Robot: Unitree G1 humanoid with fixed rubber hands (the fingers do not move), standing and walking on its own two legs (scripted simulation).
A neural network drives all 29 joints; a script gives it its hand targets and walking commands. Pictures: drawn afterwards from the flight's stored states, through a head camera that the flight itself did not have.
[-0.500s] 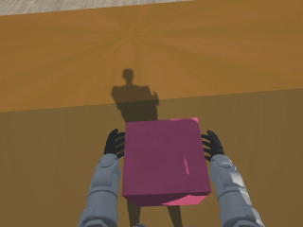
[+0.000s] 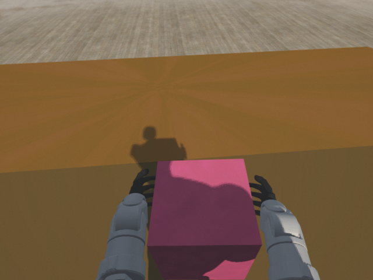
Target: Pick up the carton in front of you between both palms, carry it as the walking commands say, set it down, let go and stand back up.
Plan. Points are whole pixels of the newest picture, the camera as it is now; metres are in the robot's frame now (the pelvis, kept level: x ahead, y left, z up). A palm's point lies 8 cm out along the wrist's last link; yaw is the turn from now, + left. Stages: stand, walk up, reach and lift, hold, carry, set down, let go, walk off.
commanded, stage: reach and lift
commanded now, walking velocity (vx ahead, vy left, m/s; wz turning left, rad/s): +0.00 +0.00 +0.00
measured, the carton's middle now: (202, 221) +0.29 +0.00 -0.06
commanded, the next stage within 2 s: hold in 0.82 s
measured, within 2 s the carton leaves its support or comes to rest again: neither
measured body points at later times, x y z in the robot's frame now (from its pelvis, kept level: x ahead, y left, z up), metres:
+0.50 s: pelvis +0.01 -0.01 +0.01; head -0.02 -0.01 +0.45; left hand +0.31 +0.15 +0.03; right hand +0.31 -0.15 +0.02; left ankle +0.02 +0.13 -0.74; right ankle +0.02 -0.14 -0.74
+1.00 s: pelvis +0.01 +0.00 +0.01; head -0.04 +0.00 +0.46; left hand +0.31 +0.15 +0.06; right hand +0.30 -0.15 +0.05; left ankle +0.02 +0.13 -0.74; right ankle +0.02 -0.14 -0.74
